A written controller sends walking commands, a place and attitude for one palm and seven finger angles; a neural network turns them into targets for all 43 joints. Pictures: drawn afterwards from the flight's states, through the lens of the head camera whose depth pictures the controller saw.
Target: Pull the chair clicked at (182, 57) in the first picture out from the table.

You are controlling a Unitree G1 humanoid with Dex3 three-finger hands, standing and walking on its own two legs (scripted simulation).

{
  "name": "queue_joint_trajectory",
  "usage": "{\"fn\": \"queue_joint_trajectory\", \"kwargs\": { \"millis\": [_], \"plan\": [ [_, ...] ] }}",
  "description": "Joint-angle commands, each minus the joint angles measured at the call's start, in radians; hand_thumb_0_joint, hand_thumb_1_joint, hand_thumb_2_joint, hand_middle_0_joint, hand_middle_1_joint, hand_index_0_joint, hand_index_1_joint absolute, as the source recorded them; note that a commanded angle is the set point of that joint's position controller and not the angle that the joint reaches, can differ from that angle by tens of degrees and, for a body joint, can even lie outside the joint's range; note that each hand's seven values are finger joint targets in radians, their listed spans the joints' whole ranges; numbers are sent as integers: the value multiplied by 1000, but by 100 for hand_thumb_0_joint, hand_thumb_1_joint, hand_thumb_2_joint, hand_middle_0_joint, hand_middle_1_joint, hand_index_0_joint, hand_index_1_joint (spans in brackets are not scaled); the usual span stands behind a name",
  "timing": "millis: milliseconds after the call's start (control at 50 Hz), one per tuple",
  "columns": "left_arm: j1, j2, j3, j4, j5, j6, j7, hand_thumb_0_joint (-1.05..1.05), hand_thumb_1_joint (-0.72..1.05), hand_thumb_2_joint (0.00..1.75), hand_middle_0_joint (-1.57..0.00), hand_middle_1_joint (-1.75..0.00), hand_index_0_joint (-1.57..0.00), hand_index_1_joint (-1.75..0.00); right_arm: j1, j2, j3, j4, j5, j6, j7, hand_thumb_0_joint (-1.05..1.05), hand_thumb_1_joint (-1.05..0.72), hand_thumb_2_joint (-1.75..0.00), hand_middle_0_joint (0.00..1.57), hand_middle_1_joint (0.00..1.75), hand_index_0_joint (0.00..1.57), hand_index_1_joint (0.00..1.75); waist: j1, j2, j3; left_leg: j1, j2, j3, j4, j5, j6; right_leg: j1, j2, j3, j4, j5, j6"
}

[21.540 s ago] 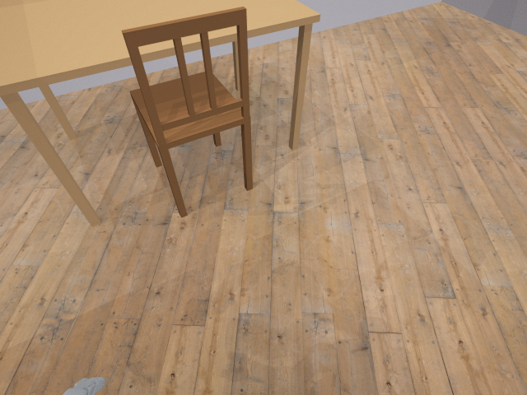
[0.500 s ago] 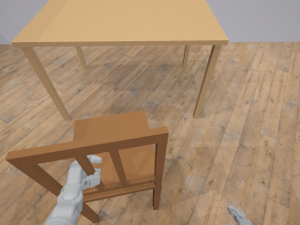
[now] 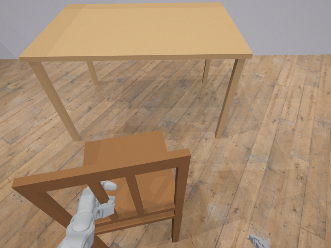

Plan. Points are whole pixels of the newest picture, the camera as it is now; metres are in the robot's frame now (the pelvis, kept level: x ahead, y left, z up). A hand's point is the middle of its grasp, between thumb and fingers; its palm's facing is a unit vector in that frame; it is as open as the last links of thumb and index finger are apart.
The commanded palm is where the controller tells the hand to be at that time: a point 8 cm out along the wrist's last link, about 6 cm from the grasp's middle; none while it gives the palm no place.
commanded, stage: open the thumb and straighten the fingers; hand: left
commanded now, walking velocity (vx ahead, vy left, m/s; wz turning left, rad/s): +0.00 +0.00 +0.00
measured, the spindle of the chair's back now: (105, 201) +0.26 +0.19 -0.10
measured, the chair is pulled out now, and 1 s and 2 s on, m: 0.59 0.59 0.59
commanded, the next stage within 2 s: draw the fingers out of the gap in 0.84 s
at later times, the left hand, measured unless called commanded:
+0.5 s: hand (106, 201) +0.25 +0.18 -0.07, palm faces +0.14 -0.97 -0.22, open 12.2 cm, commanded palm +0.22 +0.23 -0.05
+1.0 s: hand (104, 205) +0.24 +0.19 -0.08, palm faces +0.13 -0.97 -0.22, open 17.4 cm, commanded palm +0.21 +0.23 -0.05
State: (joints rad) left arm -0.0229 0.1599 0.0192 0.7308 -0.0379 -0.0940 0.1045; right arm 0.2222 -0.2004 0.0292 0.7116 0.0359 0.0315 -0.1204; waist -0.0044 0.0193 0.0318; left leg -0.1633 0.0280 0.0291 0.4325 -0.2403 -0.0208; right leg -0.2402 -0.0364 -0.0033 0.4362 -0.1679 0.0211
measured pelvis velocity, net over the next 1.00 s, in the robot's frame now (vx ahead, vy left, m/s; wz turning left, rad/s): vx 0.03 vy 0.00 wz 0.07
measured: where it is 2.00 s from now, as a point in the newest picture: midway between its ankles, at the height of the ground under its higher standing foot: outside the picture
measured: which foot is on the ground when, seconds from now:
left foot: down 0.00-1.00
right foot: down 0.00-1.00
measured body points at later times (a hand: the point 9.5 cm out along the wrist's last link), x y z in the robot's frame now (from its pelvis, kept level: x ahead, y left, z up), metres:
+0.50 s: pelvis +0.01 -0.01 -0.03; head +0.05 -0.02 +0.42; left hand +0.24 +0.23 -0.06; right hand +0.17 -0.27 -0.12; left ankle +0.00 +0.13 -0.74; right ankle +0.04 -0.13 -0.74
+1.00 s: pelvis +0.03 +0.00 -0.04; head +0.07 -0.02 +0.40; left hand +0.23 +0.24 -0.06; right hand +0.20 -0.24 -0.13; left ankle +0.00 +0.13 -0.74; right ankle +0.04 -0.13 -0.74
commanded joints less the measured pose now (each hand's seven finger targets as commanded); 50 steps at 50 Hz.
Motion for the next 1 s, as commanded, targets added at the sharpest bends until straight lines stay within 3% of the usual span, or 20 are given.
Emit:
{"fn": "queue_joint_trajectory", "kwargs": {
  "millis": [0, 80, 100, 120, 140, 160, 180, 200, 280, 320, 460, 580, 600, 640, 680, 740, 800, 900, 920, 980],
  "plan": [
    [-206, 165, 30, -197, 26, -47, 17, 0, 90, 90, -50, -145, -50, -145, -79, -141, -48, -134, -6, -45, -11, 0, -90, -90, 20, 30, 20, 30, 0, 16, -176, 27, 93, -86, -74, 143, 37, 66, -77, 65, -52, 92, -46],
    [-178, 195, 57, -251, 26, -52, 20, 0, 90, 90, -50, -145, -50, -145, -84, -143, -51, -138, -5, -46, -11, 0, -90, -90, 20, 30, 20, 30, 3, 26, -186, 36, 94, -88, -70, 171, 36, 74, -78, 61, -43, 117, -47],
    [-116, 85, -20, -198, -18, -5, 3, 0, 78, 84, -50, -145, -50, -145, -77, -186, -54, -145, 30, -58, 32, 0, -90, -90, 20, 30, 20, 30, -71, -110, -114, -105, 38, -59, -37, 73, 22, 4, -37, -30, 11, 34, -35],
    [-147, 130, 26, -291, -25, -13, -6, 0, 66, 78, -50, -145, -50, -145, -89, -192, -61, -161, 28, -69, 49, 0, -90, -90, 20, 30, 20, 30, -38, -143, -136, -161, 29, -54, -13, 30, 29, -1, -34, -25, 31, 10, -39],
    [-82, 153, 33, -305, -25, -8, -10, 0, 54, 73, -50, -145, -50, -145, -89, -188, -68, -166, 30, -77, 58, 0, -90, -90, 20, 30, 20, 30, -37, -86, -145, -178, 23, -46, 4, -12, 32, -7, -36, -19, 40, -25, -41],
    [-75, 168, 52, -378, -33, -6, -13, 0, 42, 67, -50, -145, -50, -145, -94, -187, -70, -185, 27, -89, 67, 0, -90, -90, 20, 30, 20, 30, -23, -35, -186, -188, 10, -42, 25, -37, 31, -16, -36, -14, 54, -49, -41],
    [-104, 188, 60, -434, -31, -4, -14, 0, 30, 61, -50, -145, -50, -145, -95, -185, -72, -190, 25, -98, 70, 0, -90, -90, 20, 30, 20, 30, -31, 1, -215, -194, 3, -38, 48, -45, 30, -30, -33, -8, 67, -56, -42],
    [-94, 171, 47, -466, -29, 4, -18, 0, 17, 55, -50, -145, -50, -145, -92, -181, -73, -198, 21, -108, 72, 0, -90, -90, 20, 30, 20, 30, -32, 34, -229, -200, -2, -35, 68, -37, 32, -47, -30, -11, 82, -53, -43],
    [-8, 151, 46, -495, -39, 70, -20, 0, -31, 32, -50, -145, -50, -145, -84, -190, -74, -218, 16, -137, 72, 0, -90, -90, 20, 30, 20, 30, -34, -23, -240, -269, -6, -35, 132, -40, 33, -103, -21, -26, 136, -49, -37],
    [-34, 202, 94, -561, -40, 93, -18, 0, -55, 20, -45, -130, -45, -130, -79, -197, -78, -228, 13, -147, 64, 0, -90, -90, 20, 30, 20, 30, -28, -6, -284, -282, -13, -31, 160, -31, 33, -99, -23, -22, 158, -35, -35],
    [113, 178, 93, -635, -52, 166, -40, 0, -55, 20, -27, -80, -27, -80, -60, -203, -79, -259, 6, -178, 43, 0, -90, -90, 20, 30, 20, 30, -24, -35, -311, -316, -12, -28, 232, 51, 28, -121, -23, -41, 227, 68, -33],
    [130, 179, 85, -723, -48, 195, -49, 0, -55, 20, -13, -36, -13, -36, -35, -206, -76, -274, -1, -199, 31, 0, -90, -90, 20, 30, 20, 30, -40, -57, -317, -330, -15, -38, 286, 87, 30, -162, -22, -54, 268, 108, -29],
    [153, 202, 108, -746, -46, 195, -50, 0, -55, 20, -10, -29, -10, -29, -35, -206, -77, -279, 0, -202, 30, 0, -90, -90, 20, 30, 20, 30, -29, -30, -329, -327, -15, -39, 287, 91, 28, -159, -24, -53, 274, 104, -31],
    [152, 190, 85, -783, -45, 206, -53, 0, -55, 20, -5, -14, -5, -14, -32, -203, -74, -286, -1, -208, 27, 0, -90, -90, 20, 30, 20, 30, -39, -8, -332, -323, -16, -41, 302, 105, 29, -170, -24, -54, 280, 113, -32],
    [157, 187, 81, -773, -43, 218, -54, 0, -55, 20, 0, 0, 0, 0, -30, -204, -69, -284, -1, -209, 22, 0, -90, -90, 20, 30, 20, 30, -46, -57, -308, -343, -16, -45, 312, 83, 31, -191, -22, -60, 285, 90, -27],
    [156, 195, 83, -814, -42, 226, -56, 0, -55, 20, 0, 0, 0, 0, -29, -203, -67, -291, -3, -217, 16, 0, -90, -90, 20, 30, 20, 30, -40, -11, -321, -340, -18, -48, 322, 92, 31, -194, -23, -61, 294, 86, -31],
    [139, 182, 63, -822, -41, 240, -54, 0, -55, 20, 0, 0, 0, 0, -22, -203, -63, -290, -3, -219, 13, 0, -90, -90, 20, 30, 20, 30, -50, -25, -321, -340, -18, -54, 332, 87, 32, -214, -23, -69, 304, 74, -26],
    [162, 187, 65, -834, -36, 262, -42, 0, -55, 20, 0, 0, 0, 0, -23, -202, -58, -295, -4, -217, 11, 0, -90, -90, 20, 30, 20, 30, -39, -14, -331, -342, -18, -63, 331, 95, 29, -213, -23, -74, 314, 64, -30],
    [264, 202, 104, -805, -34, 272, -40, 0, -55, 20, 0, 0, 0, 0, -26, -195, -64, -303, -4, -214, 12, 0, -90, -90, 20, 30, 20, 30, -14, -22, -336, -355, -18, -59, 327, 93, 26, -200, -22, -77, 317, 57, -31],
    [353, 166, 65, -866, -33, 287, -40, 0, -55, 20, 0, 0, 0, 0, -38, -186, -64, -328, 0, -206, 19, 0, -90, -90, 20, 30, 20, 30, -11, -28, -335, -367, -16, -57, 328, 111, 25, -184, -26, -77, 321, 85, -33]
  ]
}}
